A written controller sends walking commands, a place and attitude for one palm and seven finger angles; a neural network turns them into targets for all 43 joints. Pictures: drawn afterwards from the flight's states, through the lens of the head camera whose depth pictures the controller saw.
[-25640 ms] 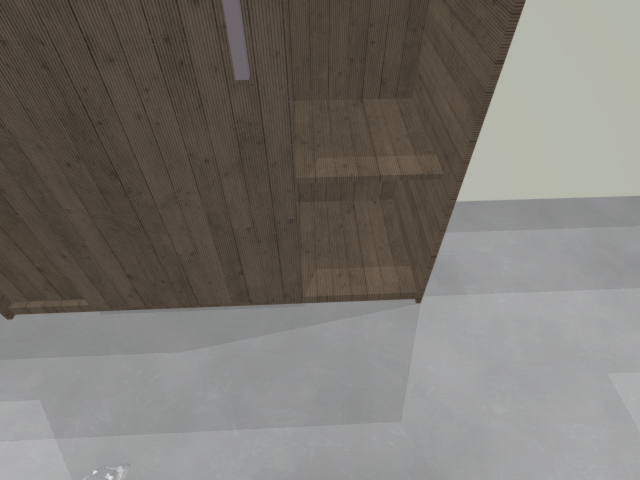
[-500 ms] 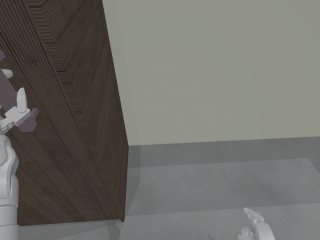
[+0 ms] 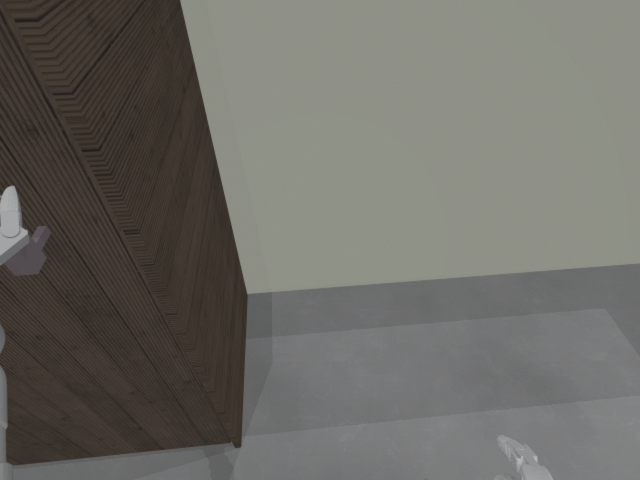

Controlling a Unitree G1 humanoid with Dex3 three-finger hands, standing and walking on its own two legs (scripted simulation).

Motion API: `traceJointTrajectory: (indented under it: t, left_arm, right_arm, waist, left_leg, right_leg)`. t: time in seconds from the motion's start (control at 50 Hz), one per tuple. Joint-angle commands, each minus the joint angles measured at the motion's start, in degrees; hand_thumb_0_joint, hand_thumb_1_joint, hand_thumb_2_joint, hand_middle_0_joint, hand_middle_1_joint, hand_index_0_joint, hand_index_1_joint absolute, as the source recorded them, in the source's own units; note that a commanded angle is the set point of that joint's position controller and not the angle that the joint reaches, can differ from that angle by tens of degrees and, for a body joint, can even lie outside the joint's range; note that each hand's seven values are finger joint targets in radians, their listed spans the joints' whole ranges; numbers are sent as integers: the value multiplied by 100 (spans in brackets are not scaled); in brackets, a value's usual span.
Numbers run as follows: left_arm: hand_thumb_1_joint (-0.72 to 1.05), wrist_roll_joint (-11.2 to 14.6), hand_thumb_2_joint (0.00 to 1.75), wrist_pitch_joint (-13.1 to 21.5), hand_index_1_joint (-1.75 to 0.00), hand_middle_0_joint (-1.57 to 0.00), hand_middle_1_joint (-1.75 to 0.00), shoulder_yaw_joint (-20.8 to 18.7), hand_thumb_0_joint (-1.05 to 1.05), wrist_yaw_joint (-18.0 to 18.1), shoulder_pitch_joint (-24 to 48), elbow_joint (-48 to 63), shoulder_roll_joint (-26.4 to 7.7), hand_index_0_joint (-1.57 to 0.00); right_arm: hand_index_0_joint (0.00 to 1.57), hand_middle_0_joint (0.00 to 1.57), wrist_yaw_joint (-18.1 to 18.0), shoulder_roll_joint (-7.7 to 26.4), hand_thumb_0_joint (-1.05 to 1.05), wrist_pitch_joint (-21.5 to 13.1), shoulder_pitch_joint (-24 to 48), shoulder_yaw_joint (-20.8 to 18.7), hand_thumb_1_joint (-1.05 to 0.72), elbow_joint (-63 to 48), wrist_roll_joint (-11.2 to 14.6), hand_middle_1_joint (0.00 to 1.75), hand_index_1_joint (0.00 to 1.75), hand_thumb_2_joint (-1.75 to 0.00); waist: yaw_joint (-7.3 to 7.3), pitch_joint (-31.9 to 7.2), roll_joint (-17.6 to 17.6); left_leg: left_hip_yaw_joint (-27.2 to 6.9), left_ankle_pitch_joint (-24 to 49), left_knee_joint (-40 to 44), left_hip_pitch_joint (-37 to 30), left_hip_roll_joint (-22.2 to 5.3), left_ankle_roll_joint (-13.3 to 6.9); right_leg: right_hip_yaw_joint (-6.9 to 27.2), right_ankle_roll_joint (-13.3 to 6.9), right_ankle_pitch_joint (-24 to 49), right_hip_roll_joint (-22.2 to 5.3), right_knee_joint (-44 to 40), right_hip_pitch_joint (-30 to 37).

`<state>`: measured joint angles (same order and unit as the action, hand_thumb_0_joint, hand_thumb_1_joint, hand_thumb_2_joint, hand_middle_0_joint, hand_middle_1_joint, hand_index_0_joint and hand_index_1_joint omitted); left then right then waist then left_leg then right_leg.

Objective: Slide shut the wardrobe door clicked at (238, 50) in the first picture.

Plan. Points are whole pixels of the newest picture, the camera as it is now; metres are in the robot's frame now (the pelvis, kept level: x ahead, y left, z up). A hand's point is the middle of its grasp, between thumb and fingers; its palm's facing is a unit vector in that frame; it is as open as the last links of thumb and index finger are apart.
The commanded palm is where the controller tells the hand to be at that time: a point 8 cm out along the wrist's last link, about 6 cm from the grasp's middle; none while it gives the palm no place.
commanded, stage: stop walking and hold the door there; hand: left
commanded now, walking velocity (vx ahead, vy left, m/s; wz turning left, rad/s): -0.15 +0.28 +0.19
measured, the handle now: out of the picture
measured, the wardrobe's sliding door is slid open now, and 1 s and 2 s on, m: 0.00 0.00 0.00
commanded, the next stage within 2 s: loosen the grip on the handle in 1.18 s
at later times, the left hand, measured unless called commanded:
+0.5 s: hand (7, 228) +0.30 +0.34 +0.20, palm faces +0.47 -0.86 -0.17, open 6.8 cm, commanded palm +0.26 +0.36 +0.20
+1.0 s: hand (7, 229) +0.30 +0.34 +0.21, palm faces +0.40 -0.91 -0.14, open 6.6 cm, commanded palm +0.26 +0.36 +0.20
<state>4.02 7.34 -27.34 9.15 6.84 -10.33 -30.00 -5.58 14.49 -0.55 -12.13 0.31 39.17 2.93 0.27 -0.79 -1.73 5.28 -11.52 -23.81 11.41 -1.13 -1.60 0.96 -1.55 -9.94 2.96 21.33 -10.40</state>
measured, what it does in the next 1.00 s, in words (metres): steps to the left: right foot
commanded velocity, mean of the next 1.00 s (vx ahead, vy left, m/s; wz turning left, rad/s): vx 0.01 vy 0.03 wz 0.06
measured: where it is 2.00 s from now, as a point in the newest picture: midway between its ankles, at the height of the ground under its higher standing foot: outside the picture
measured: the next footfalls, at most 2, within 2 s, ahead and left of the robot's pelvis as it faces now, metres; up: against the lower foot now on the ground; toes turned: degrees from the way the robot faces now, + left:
right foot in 0.96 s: -0.01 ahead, -0.01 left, +0.00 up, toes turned +2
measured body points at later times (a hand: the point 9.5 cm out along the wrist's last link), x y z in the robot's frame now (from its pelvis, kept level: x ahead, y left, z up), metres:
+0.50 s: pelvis -0.04 +0.08 -0.01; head -0.01 +0.08 +0.44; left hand +0.27 +0.38 +0.21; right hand +0.15 -0.16 -0.10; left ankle +0.01 +0.12 -0.74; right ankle -0.03 -0.09 -0.70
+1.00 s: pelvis -0.05 +0.10 +0.00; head -0.01 +0.10 +0.44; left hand +0.27 +0.38 +0.21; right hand +0.16 -0.12 -0.08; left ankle +0.01 +0.12 -0.74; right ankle -0.05 -0.01 -0.75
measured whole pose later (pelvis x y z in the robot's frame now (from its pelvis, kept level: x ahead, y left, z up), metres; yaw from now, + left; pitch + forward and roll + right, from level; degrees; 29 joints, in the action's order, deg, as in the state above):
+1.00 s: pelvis -0.05 +0.10 +0.00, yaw +1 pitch -2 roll -1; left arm 6.1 0.6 -14.6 9.4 16.9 4.9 -21.5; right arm -2.6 13.0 -2.8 -3.8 3.0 35.1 1.7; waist -1.3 7.6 -0.8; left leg 7.5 -6.7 -20.5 13.2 4.5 -3.2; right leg -2.3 -2.0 -11.0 2.2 21.4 -7.9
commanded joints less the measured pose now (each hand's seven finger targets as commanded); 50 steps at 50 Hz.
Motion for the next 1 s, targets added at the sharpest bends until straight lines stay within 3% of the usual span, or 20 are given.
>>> traceJointTrajectory:
  t: [0.0,0.06,0.14,0.18,0.26,0.3,0.34,0.38,0.4,0.42,0.44,0.46,0.52,0.64,0.7,0.74,0.8,0.88,0.94,0.98]
  left_arm:
    - [90,-170,90,223,-140,-45,-140,-483,0,12,1252,698,-1778,-45]
    - [90,-184,90,231,-140,-45,-140,-508,0,-8,1299,574,-1827,-45]
    - [90,-167,90,296,-140,-45,-140,-532,0,-73,1618,424,-1900,-45]
    - [90,-174,90,370,-140,-45,-140,-310,0,-116,1915,677,-1670,-45]
    - [90,-194,90,425,-140,-45,-140,-207,0,-129,2024,940,-1632,-45]
    - [90,-166,90,455,-140,-45,-140,246,0,-177,2293,1184,-1193,-45]
    - [90,-134,90,522,-140,-45,-140,653,0,-194,2577,1612,-814,-45]
    - [90,-179,90,562,-140,-45,-140,859,0,-171,2578,2123,-597,-45]
    - [90,-185,90,540,-140,-45,-140,1035,0,-152,2610,2387,-466,-45]
    - [90,-188,90,493,-140,-45,-140,1241,0,-137,2636,2553,-265,-45]
    - [90,-135,90,449,-140,-45,-140,1254,0,-139,2643,2660,-245,-45]
    - [90,-183,90,387,-140,-45,-140,1356,0,-133,2673,2725,-142,-45]
    - [90,-199,90,262,-140,-45,-140,1663,0,-181,2852,3171,140,-45]
    - [90,-139,90,39,-140,-45,-140,1849,0,-245,2909,3626,297,-45]
    - [90,-117,90,3,-140,-45,-140,1586,0,-212,2827,3699,35,-45]
    - [90,-82,90,-7,-140,-45,-140,1657,0,-237,2796,3808,94,-45]
    - [90,-33,90,-17,-140,-45,-140,1633,0,-229,2800,3796,70,-45]
    - [90,-12,90,3,-140,-45,-140,1320,0,-176,2657,3511,-200,-45]
    - [90,27,90,3,-140,-45,-140,1199,0,-147,2602,3201,-285,-45]
    - [90,53,90,21,-140,-45,-140,1067,0,-111,2694,2947,-277,-45]
  right_arm:
    - [20,20,-56,811,0,-321,628,-304,-90,-860,-23,30,30,-90]
    - [20,20,-22,842,0,-306,630,-349,-90,-874,-27,30,30,-90]
    - [20,20,61,897,0,-260,581,-418,-90,-855,-20,30,30,-90]
    - [20,20,95,847,0,-292,644,-379,-90,-913,-25,30,30,-90]
    - [20,20,77,790,0,-283,791,-380,-90,-925,-43,30,30,-90]
    - [20,20,97,763,0,-282,814,-362,-90,-1015,-29,30,30,-90]
    - [20,20,93,787,0,-311,893,-322,-90,-1072,-33,30,30,-90]
    - [20,20,88,756,0,-352,927,-298,-90,-1169,-13,30,30,-90]
    - [20,20,67,628,0,-398,844,-277,-90,-1161,-36,30,30,-90]
    - [20,20,67,570,0,-457,749,-266,-90,-1098,-49,30,30,-90]
    - [20,20,70,543,0,-471,700,-265,-90,-1014,-30,30,30,-90]
    - [20,20,70,590,0,-501,695,-260,-90,-953,-85,30,30,-90]
    - [20,20,107,498,0,-533,758,-150,-90,-881,-193,30,30,-90]
    - [20,20,195,393,0,-480,902,-37,-90,-910,-259,30,30,-90]
    - [20,20,241,380,0,-480,891,-38,-90,-963,-235,30,30,-90]
    - [20,20,284,356,0,-527,986,-16,-90,-1058,-219,30,30,-90]
    - [20,20,330,372,0,-551,1015,7,-90,-1139,-167,30,30,-90]
    - [20,20,321,431,0,-529,1088,44,-90,-1186,-141,30,30,-90]
    - [20,20,232,459,0,-469,1099,51,-90,-1170,-136,30,30,-90]
    - [20,20,163,538,0,-443,1047,-22,-90,-1160,-90,30,30,-90]
  waist:
    - [-19,-682,-151]
    - [-45,-552,19]
    - [-34,-604,667]
    - [-55,-662,805]
    - [-57,-820,479]
    - [-27,-780,547]
    - [24,-814,27]
    - [-35,-991,-1090]
    - [-13,-1043,-963]
    - [21,-1061,-493]
    - [6,-1172,40]
    - [35,-1205,106]
    - [4,-1241,-404]
    - [-15,-1211,-998]
    - [-31,-1437,-962]
    - [-73,-1497,-1069]
    - [-51,-1587,-1123]
    - [-88,-1747,-812]
    - [-16,-1762,-435]
    - [-26,-1679,-84]
  left_leg:
    - [-793,164,280,-321,-704,-112]
    - [-723,-24,-166,-105,-503,-93]
    - [-783,-513,-886,344,-172,-10]
    - [-950,-769,-850,504,-194,-11]
    - [-674,60,-104,51,-287,-61]
    - [-705,-221,24,-129,-437,-106]
    - [-1155,-565,380,-312,-695,-276]
    - [-2159,-451,1071,-592,-1441,-468]
    - [-2494,-183,1252,-805,-1647,-433]
    - [-2510,198,1166,-1092,-1675,-315]
    - [-2295,671,1010,-1497,-1661,-254]
    - [-2035,890,1014,-1655,-1554,-63]
    - [-1438,1443,1166,-1903,-1197,626]
    - [-973,2324,1347,-2166,-981,1170]
    - [-932,3086,1127,-2525,-1032,1040]
    - [-787,3600,1008,-2590,-1014,1204]
    - [-710,3928,726,-2474,-1010,1137]
    - [-950,3119,430,-1997,-1014,1010]
    - [-1213,1974,361,-1534,-966,922]
    - [-1459,1153,556,-1326,-1034,762]
  right_leg:
    - [919,11,508,-948,-469,-125]
    - [1265,-58,377,-1298,-611,-238]
    - [1715,-384,753,-2060,-642,-51]
    - [1686,-522,1110,-2348,-455,140]
    - [1135,-171,1246,-2081,68,121]
    - [933,-85,437,-1907,139,-251]
    - [433,58,-476,-1487,687,-659]
    - [-269,246,-1374,-770,2329,-1201]
    - [-73,202,-1733,-722,3105,-1482]
    - [110,176,-1628,-742,3418,-1705]
    - [166,201,-1483,-793,3414,-1850]
    - [164,217,-1384,-749,3473,-1878]
    - [62,196,-983,-595,3239,-1691]
    - [-143,184,-985,-256,2507,-1182]
    - [-270,163,-1058,-117,1859,-941]
    - [-350,148,-1050,-45,1512,-728]
    - [-420,70,-947,-7,832,-355]
    - [-223,-67,-425,-191,-232,221]
    - [232,-222,124,-579,-187,305]
    - [222,-172,-334,-549,-5,118]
